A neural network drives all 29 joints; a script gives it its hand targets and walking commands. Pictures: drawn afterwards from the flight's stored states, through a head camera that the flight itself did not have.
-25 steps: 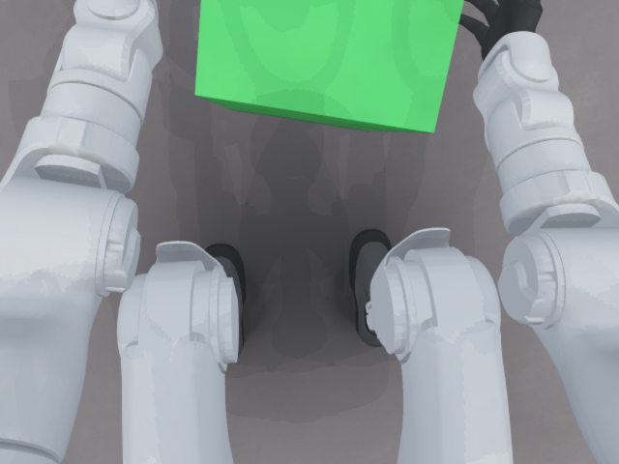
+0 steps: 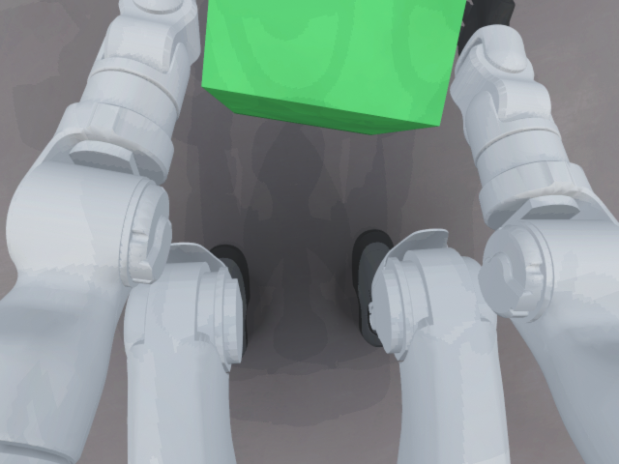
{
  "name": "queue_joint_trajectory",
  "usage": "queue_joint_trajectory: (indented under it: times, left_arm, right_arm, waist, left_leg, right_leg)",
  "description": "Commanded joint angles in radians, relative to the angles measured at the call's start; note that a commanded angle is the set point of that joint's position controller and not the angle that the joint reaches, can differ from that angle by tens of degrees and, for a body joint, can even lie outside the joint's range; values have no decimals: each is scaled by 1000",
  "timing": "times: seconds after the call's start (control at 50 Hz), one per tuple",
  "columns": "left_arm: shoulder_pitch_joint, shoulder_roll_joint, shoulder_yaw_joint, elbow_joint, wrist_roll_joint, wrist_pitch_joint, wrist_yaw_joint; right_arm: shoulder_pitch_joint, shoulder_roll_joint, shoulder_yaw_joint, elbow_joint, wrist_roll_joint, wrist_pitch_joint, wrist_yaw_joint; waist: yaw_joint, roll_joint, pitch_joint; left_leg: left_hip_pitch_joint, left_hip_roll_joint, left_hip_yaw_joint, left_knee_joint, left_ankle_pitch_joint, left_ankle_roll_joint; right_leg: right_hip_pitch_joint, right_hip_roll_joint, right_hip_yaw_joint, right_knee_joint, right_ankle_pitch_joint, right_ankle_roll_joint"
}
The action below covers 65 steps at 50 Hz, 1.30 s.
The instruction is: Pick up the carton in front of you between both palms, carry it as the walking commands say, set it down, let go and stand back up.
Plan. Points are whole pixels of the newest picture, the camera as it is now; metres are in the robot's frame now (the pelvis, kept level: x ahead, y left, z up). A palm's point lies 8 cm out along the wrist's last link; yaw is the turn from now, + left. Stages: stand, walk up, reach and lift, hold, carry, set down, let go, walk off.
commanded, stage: reach and lift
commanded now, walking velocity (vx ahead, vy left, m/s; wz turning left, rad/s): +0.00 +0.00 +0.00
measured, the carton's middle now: (324, 27) +0.54 -0.03 -0.25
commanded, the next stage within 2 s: none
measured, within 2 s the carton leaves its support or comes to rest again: leaves its support in 0.08 s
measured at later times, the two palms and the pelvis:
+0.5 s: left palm out of the picture +0.53 +0.13 -0.02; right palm (587, 16) +0.49 -0.17 -0.03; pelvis -0.01 +0.00 +0.05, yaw +2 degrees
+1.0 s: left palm out of the picture +0.48 +0.14 +0.12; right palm out of the picture +0.47 -0.16 +0.11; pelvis +0.01 +0.00 +0.17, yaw +2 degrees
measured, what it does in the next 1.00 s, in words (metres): rises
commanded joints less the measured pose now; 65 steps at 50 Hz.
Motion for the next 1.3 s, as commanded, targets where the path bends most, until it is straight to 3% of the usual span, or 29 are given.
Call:
queue_joint_trajectory:
  times: [0.0,0.02,0.04,0.06,0.08,0.12,0.14,0.2,0.22,0.28,0.4,0.42,0.46,0.58,0.64,0.66,0.7,0.8,0.82,0.84,0.9,0.96,0.98,1.0,1.02,1.04,1.06,1.08,1.28]
  left_arm:
    - [-385,-894,-120,-199,-7,8,-248]
    - [-374,-938,-112,-209,4,16,-254]
    - [-409,-946,-124,-258,-8,16,-258]
    - [-385,-1000,-135,-249,-12,25,-263]
    - [-435,-1014,-160,-295,-36,25,-265]
    - [-428,-1073,-185,-333,-51,37,-263]
    - [-449,-1101,-220,-402,-66,40,-256]
    - [-389,-1190,-238,-443,-65,74,-249]
    - [-421,-1248,-264,-471,-84,86,-247]
    - [-341,-1278,-253,-502,-45,125,-243]
    - [-214,-1278,-38,-347,137,201,-281]
    - [-208,-1307,-11,-316,146,211,-288]
    - [-201,-1270,26,-313,166,217,-294]
    - [-201,-1305,66,-284,194,234,-312]
    - [-184,-1324,55,-307,205,234,-317]
    - [-178,-1337,34,-342,182,233,-319]
    - [-159,-1341,9,-357,186,238,-326]
    - [-110,-1411,-64,-411,148,245,-329]
    - [-97,-1403,-81,-437,146,246,-330]
    - [-84,-1421,-100,-472,128,243,-331]
    - [-40,-1452,-157,-492,106,250,-329]
    - [22,-1473,-171,-488,109,251,-322]
    - [64,-1469,-142,-462,120,248,-321]
    - [60,-1483,-168,-480,106,245,-317]
    - [85,-1449,-161,-487,115,241,-315]
    - [102,-1469,-152,-472,121,244,-315]
    - [134,-1468,-154,-486,119,235,-314]
    - [141,-1475,-155,-483,125,232,-313]
    - [337,-1491,-190,-512,140,205,-306]
  right_arm:
    - [-583,793,235,-244,-6,24,269]
    - [-599,823,245,-272,5,29,280]
    - [-596,849,255,-281,9,35,286]
    - [-620,873,274,-329,22,37,291]
    - [-601,906,278,-323,23,46,293]
    - [-678,948,325,-420,60,55,297]
    - [-654,974,328,-442,54,67,301]
    - [-641,1008,379,-502,55,103,308]
    - [-646,1029,375,-531,36,117,310]
    - [-609,1080,385,-572,15,163,315]
    - [-449,1166,280,-429,-122,247,347]
    - [-457,1149,249,-415,-157,254,352]
    - [-476,1154,245,-403,-165,264,354]
    - [-459,1144,203,-416,-223,266,353]
    - [-403,1195,219,-387,-218,278,361]
    - [-405,1185,235,-422,-211,276,366]
    - [-357,1223,249,-406,-201,285,368]
    - [-295,1264,324,-440,-176,292,379]
    - [-297,1268,345,-471,-156,291,380]
    - [-309,1275,370,-498,-156,293,381]
    - [-240,1306,407,-516,-137,295,378]
    - [-164,1309,422,-497,-129,293,380]
    - [-163,1316,423,-489,-138,293,377]
    - [-132,1290,414,-487,-144,291,378]
    - [-114,1304,412,-466,-132,292,378]
    - [-86,1310,412,-484,-148,285,379]
    - [-83,1335,440,-482,-130,283,375]
    - [-43,1323,423,-465,-151,281,372]
    - [157,1342,442,-458,-178,247,368]
  waist:
    - [-22,90,-1124]
    - [12,111,-1141]
    - [-26,96,-1167]
    - [-7,129,-1222]
    - [-44,113,-1276]
    - [0,127,-1440]
    - [-40,135,-1514]
    - [-39,145,-1657]
    - [-71,141,-1713]
    - [-53,131,-1780]
    - [8,89,-1413]
    - [-19,85,-1375]
    - [14,57,-1359]
    - [-9,64,-1412]
    - [24,61,-1450]
    - [-8,52,-1487]
    - [26,72,-1499]
    - [5,51,-1545]
    - [37,60,-1559]
    - [4,25,-1585]
    - [8,55,-1585]
    - [22,80,-1514]
    - [31,35,-1468]
    - [6,61,-1466]
    - [33,51,-1444]
    - [9,53,-1436]
    - [51,37,-1432]
    - [17,45,-1401]
    - [35,23,-1262]
  left_leg:
    - [517,-77,101,-150,303,25]
    - [521,-83,107,-153,325,27]
    - [513,-77,105,-141,339,29]
    - [552,-86,110,-140,379,27]
    - [577,-81,110,-133,391,21]
    - [663,-91,119,-126,463,26]
    - [701,-94,119,-133,482,19]
    - [805,-102,128,-155,516,11]
    - [824,-111,131,-179,490,6]
    - [827,-123,141,-223,444,9]
    - [605,-126,153,-366,159,23]
    - [578,-130,141,-395,125,24]
    - [558,-128,143,-433,128,27]
    - [651,-135,147,-521,99,25]
    - [691,-130,148,-561,132,22]
    - [718,-130,143,-570,153,17]
    - [761,-136,155,-601,178,9]
    - [863,-134,144,-660,216,1]
    - [878,-132,147,-671,226,2]
    - [906,-135,132,-682,245,6]
    - [980,-137,129,-724,243,-4]
    - [1022,-137,130,-777,254,-9]
    - [1023,-136,117,-799,244,-2]
    - [1053,-134,106,-821,257,-6]
    - [1061,-129,107,-829,257,-4]
    - [1087,-131,96,-855,251,-3]
    - [1103,-132,99,-866,271,0]
    - [1105,-132,96,-880,254,-3]
    - [1315,-114,46,-1072,321,1]
  right_leg:
    - [502,84,-134,-111,316,-7]
    - [485,88,-130,-109,329,-9]
    - [497,92,-130,-98,360,-14]
    - [519,94,-129,-93,397,-17]
    - [550,92,-134,-90,424,-19]
    - [606,100,-134,-84,469,-21]
    - [630,101,-142,-90,493,-23]
    - [654,105,-161,-120,495,-15]
    - [686,102,-172,-134,484,-17]
    - [711,109,-171,-179,442,-10]
    - [603,123,-146,-321,185,-19]
    - [586,122,-154,-339,154,-23]
    - [605,123,-148,-374,155,-21]
    - [687,126,-148,-475,131,-28]
    - [752,129,-129,-514,155,-27]
    - [778,129,-144,-521,175,-21]
    - [818,129,-126,-559,199,-27]
    - [907,128,-128,-615,234,-21]
    - [928,131,-122,-621,243,-19]
    - [952,130,-131,-636,263,-15]
    - [1008,131,-116,-676,263,-25]
    - [1050,133,-100,-731,270,-24]
    - [1059,132,-100,-749,257,-18]
    - [1082,132,-98,-759,274,-27]
    - [1078,130,-88,-773,264,-24]
    - [1096,132,-95,-794,255,-24]
    - [1116,132,-87,-805,269,-22]
    - [1142,128,-79,-830,257,-25]
    - [1348,119,-31,-1018,317,-41]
